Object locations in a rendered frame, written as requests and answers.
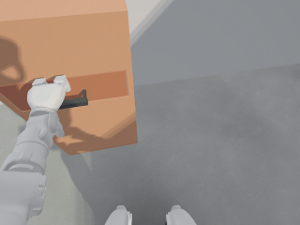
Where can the robot right thigh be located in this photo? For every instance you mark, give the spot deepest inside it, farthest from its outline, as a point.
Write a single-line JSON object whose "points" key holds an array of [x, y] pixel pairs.
{"points": [[179, 217]]}

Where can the cabinet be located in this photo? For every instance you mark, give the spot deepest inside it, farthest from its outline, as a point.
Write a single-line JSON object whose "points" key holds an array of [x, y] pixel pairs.
{"points": [[49, 38]]}

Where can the left robot hand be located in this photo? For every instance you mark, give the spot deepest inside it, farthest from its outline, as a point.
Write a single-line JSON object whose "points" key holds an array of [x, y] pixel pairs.
{"points": [[49, 95]]}

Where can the handle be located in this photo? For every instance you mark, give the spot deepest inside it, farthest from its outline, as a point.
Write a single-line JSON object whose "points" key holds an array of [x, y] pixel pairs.
{"points": [[75, 102]]}

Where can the drawer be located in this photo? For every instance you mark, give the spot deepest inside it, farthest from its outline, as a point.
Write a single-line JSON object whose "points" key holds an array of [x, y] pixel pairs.
{"points": [[98, 86]]}

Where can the robot left forearm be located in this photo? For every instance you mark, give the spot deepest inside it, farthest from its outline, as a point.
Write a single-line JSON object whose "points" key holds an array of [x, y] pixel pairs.
{"points": [[33, 144]]}

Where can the left robot shin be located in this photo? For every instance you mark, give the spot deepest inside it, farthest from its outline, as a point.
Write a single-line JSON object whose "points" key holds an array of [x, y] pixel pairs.
{"points": [[121, 207]]}

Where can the robot left upper arm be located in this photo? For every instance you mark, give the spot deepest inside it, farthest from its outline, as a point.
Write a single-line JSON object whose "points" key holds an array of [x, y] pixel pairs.
{"points": [[22, 195]]}

